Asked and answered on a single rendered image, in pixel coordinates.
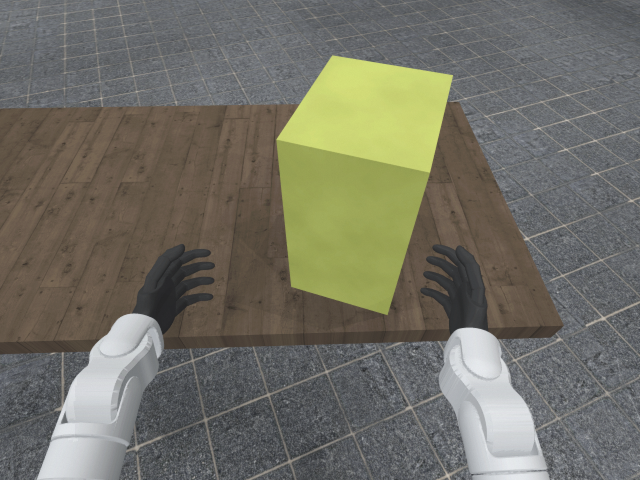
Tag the carton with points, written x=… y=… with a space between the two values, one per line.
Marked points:
x=354 y=161

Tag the left robot forearm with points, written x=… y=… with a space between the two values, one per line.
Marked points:
x=96 y=423

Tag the table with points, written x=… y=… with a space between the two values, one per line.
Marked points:
x=90 y=197

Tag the right robot forearm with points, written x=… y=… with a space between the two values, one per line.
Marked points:
x=495 y=423

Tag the left robot hand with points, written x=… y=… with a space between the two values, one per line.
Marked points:
x=159 y=297

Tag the right robot hand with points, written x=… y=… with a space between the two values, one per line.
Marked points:
x=466 y=305

